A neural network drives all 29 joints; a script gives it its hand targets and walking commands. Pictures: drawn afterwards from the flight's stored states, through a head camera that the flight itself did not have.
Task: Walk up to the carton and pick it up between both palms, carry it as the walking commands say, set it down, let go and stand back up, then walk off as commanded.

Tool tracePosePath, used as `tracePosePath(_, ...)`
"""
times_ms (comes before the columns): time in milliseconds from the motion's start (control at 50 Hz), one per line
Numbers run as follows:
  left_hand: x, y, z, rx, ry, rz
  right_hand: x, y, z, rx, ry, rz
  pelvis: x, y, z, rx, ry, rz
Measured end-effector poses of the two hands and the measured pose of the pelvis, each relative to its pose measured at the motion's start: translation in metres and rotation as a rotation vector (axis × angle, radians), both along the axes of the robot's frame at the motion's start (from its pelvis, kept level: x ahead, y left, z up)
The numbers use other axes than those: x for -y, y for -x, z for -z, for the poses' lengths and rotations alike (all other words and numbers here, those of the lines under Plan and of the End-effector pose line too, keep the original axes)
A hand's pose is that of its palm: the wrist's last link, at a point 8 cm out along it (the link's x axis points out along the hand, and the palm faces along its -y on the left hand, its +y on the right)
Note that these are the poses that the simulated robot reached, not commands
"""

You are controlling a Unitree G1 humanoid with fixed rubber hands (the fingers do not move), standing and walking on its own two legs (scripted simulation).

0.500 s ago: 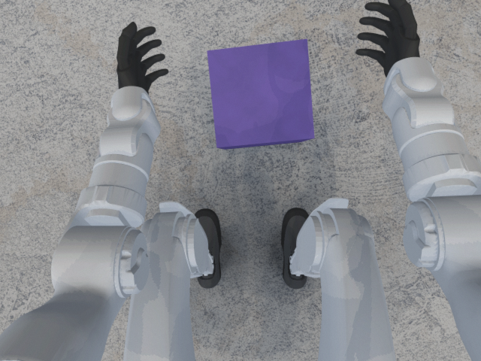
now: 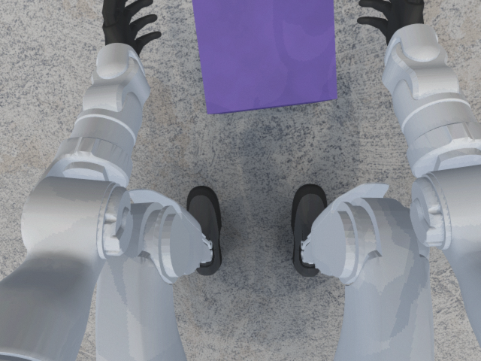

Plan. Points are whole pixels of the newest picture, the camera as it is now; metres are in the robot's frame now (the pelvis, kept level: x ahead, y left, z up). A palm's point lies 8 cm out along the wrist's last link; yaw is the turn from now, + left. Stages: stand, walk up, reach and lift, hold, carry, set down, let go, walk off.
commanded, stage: reach and lift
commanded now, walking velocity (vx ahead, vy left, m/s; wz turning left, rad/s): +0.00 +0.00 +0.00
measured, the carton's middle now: (264, 50) +0.52 -0.04 -0.30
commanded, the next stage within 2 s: none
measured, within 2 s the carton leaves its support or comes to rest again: leaves its support in 1.60 s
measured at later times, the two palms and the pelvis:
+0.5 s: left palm (142, 42) +0.53 +0.14 -0.21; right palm (395, 26) +0.51 -0.22 -0.22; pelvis +0.00 +0.01 -0.02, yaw +0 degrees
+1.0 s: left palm (164, 43) +0.52 +0.11 -0.21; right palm (367, 23) +0.52 -0.18 -0.22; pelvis -0.01 +0.00 -0.01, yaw +0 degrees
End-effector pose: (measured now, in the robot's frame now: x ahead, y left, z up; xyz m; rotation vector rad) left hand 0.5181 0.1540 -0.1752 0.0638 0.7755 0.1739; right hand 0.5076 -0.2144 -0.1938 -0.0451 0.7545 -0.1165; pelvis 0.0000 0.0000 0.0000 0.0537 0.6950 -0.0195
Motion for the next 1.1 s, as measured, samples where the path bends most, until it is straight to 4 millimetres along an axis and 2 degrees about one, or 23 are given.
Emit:
tracePosePath(160,0.006,-0.006,0.029,-0.029,0.006,0.013,0.007,-0.002,0.024,-0.024,0.012,0.006,-0.002,0.001,0.015,0.006,0.006,0.001)
tracePosePath(260,0.012,-0.013,0.040,-0.017,0.015,0.018,0.014,-0.007,0.031,-0.012,0.029,0.013,-0.003,0.002,0.022,0.015,0.011,0.000)
tracePosePath(360,0.013,-0.016,0.038,-0.003,0.016,0.022,0.012,-0.009,0.030,-0.006,0.025,0.012,-0.003,0.000,0.025,0.015,0.011,0.001)
tracePosePath(520,0.014,-0.008,0.033,-0.015,0.013,0.029,0.002,-0.006,0.026,-0.009,0.007,0.005,-0.005,0.003,0.020,0.012,0.008,-0.001)
tracePosePath(820,0.044,-0.005,0.038,-0.018,0.035,0.070,-0.025,-0.011,0.026,-0.013,-0.008,-0.029,-0.005,0.009,0.017,0.027,0.007,0.001)
tracePosePath(900,0.045,-0.006,0.038,-0.017,0.027,0.069,-0.033,-0.014,0.027,-0.012,-0.011,-0.039,-0.004,0.008,0.016,0.024,0.004,0.002)
tracePosePath(1100,0.045,-0.006,0.039,-0.012,0.019,0.074,-0.034,-0.013,0.028,-0.002,-0.001,-0.036,-0.005,0.006,0.013,0.019,0.003,0.002)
